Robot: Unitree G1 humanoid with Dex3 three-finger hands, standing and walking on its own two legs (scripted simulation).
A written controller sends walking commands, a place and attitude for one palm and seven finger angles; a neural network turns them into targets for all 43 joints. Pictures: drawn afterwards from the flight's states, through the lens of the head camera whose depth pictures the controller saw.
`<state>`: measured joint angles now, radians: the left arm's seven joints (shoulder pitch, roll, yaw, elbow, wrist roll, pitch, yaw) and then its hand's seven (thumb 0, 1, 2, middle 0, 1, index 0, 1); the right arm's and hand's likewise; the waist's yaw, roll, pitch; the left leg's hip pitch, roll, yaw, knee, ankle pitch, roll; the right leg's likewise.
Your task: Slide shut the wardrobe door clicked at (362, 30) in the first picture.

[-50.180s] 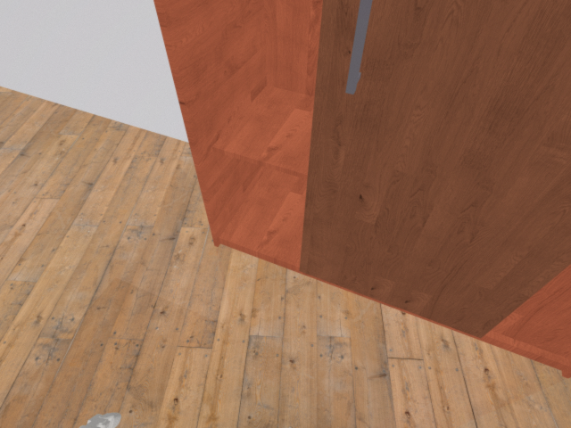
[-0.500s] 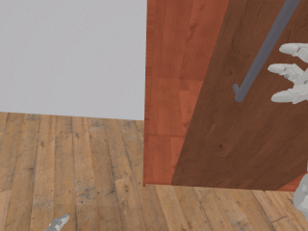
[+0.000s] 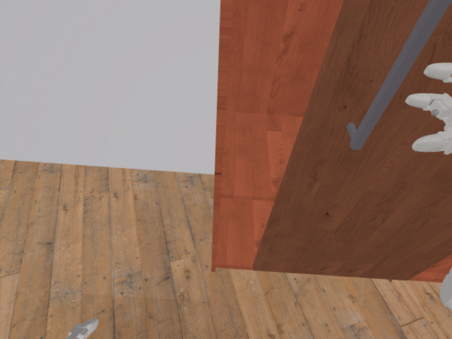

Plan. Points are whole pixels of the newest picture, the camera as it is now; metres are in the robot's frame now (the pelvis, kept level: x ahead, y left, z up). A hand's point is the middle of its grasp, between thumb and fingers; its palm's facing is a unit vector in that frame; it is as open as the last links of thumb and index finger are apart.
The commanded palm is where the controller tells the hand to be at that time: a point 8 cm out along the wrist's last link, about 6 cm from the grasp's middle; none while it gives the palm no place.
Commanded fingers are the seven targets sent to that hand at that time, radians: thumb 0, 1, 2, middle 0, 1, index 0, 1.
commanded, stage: move the hooked fingers beside the handle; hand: right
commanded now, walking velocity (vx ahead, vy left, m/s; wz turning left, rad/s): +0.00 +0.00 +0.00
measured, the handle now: (392, 66) +0.49 -0.18 +0.27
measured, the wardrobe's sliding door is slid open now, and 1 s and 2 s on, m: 0.16 0.16 0.16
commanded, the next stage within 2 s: feel for the door with the fingertips in 0.62 s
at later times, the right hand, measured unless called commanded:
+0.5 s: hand (436, 112) +0.43 -0.24 +0.24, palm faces -0.04 +1.00 -0.06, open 14.0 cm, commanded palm +0.41 -0.29 +0.24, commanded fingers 0.00 0.50 -0.30 0.30 1.20 0.30 1.20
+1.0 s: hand (423, 115) +0.43 -0.22 +0.23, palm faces -0.07 +1.00 -0.05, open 14.0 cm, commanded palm +0.41 -0.27 +0.24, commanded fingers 0.00 0.50 -0.30 0.30 1.20 0.30 1.20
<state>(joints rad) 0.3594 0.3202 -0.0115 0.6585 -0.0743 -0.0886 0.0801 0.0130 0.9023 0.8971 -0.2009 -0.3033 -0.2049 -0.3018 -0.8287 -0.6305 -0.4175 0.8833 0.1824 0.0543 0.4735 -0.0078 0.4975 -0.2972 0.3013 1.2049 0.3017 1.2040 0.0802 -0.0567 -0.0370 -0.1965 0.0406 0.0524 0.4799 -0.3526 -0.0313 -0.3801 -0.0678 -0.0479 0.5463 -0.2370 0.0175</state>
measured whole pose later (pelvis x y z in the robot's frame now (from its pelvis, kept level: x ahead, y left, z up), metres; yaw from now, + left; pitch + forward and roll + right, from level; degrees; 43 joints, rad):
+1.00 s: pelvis +0.00 +0.00 +0.00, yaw +0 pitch +3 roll +1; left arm 0.33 0.31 -0.01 0.65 -0.08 -0.10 0.07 0.01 0.90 0.90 -0.20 -0.30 -0.20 -0.30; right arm -0.77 -0.55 -0.38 0.75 0.20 0.10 0.43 -0.01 0.50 -0.30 0.30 1.21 0.30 1.20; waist 0.07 -0.06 -0.04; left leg -0.18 0.04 0.05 0.47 -0.35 -0.03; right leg -0.36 -0.06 -0.05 0.54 -0.24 0.01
